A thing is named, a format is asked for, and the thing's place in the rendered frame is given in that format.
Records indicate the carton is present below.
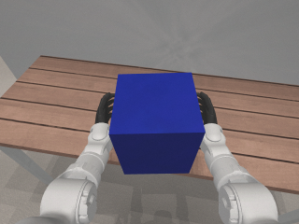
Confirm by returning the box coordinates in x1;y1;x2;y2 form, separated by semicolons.
108;72;206;175

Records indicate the left robot hand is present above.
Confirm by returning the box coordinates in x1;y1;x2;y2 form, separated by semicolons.
94;92;115;124

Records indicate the left robot forearm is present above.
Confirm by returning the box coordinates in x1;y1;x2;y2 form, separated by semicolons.
40;122;113;214

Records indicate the right robot hand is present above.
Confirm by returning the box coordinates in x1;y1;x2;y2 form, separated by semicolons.
196;91;218;125

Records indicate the left robot upper arm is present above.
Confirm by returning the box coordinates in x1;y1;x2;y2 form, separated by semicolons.
15;177;97;224

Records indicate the right robot forearm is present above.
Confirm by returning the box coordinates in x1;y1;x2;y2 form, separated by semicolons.
200;123;278;218

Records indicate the right robot upper arm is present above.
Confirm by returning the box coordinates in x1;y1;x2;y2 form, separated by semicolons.
218;182;280;224

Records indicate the table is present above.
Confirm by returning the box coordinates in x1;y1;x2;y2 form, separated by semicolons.
0;55;299;224

